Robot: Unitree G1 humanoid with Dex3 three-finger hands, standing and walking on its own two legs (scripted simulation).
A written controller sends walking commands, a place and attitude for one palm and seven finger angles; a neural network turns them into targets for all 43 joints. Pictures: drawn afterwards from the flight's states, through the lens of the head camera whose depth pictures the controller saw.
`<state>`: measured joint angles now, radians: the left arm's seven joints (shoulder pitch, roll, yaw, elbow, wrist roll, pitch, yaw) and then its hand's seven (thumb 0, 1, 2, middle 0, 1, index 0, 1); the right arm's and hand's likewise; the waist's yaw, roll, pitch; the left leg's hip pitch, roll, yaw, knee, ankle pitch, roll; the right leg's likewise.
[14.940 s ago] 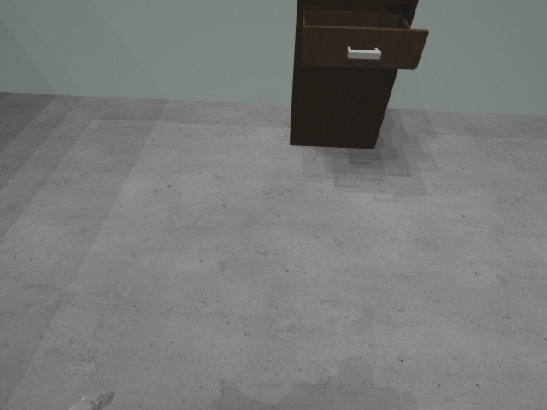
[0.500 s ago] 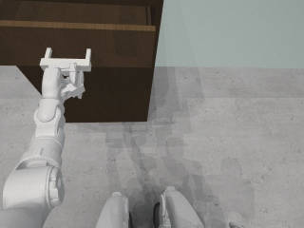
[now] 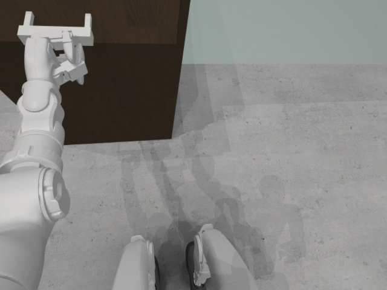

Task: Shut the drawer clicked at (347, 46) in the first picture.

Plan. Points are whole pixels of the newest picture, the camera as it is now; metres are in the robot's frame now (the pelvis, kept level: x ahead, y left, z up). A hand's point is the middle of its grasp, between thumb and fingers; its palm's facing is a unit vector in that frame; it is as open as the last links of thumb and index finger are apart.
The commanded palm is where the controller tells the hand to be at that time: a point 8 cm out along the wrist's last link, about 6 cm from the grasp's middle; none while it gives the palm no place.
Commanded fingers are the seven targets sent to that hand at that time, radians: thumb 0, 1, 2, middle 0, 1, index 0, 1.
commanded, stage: push the drawer shut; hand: left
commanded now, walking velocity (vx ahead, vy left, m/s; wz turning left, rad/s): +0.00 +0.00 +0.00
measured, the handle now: (58, 27) +0.62 +0.20 +0.06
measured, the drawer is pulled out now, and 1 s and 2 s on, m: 0.02 0.00 0.00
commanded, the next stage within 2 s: pull the fist back off the drawer in 0.42 s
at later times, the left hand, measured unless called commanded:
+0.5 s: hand (77, 51) +0.57 +0.17 +0.05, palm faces +0.00 -1.00 -0.06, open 3.3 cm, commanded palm +0.61 +0.17 +0.06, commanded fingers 0.00 0.90 0.90 -1.40 -1.60 -1.40 -1.60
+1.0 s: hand (80, 52) +0.57 +0.16 +0.05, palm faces +0.01 -1.00 -0.03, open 3.3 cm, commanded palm +0.55 +0.17 +0.06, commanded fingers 0.00 0.90 0.90 -1.40 -1.60 -1.40 -1.60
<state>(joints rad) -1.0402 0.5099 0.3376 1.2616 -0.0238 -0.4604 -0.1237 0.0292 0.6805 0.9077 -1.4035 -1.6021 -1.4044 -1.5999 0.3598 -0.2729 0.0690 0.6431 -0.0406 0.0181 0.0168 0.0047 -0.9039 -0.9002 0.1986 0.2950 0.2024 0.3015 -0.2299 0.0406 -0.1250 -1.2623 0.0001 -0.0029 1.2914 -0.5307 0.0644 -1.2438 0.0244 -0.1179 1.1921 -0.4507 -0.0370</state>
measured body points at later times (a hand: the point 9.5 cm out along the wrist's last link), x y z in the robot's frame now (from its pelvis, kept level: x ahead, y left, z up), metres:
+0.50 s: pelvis -0.01 +0.00 -0.01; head +0.18 +0.05 +0.40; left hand +0.57 +0.22 +0.05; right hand -0.03 -0.26 -0.10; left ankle +0.03 +0.08 -0.62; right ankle +0.05 -0.11 -0.62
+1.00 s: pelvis -0.01 +0.00 -0.01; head +0.18 +0.04 +0.40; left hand +0.56 +0.21 +0.05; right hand -0.05 -0.25 -0.10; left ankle +0.03 +0.08 -0.62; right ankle +0.05 -0.11 -0.62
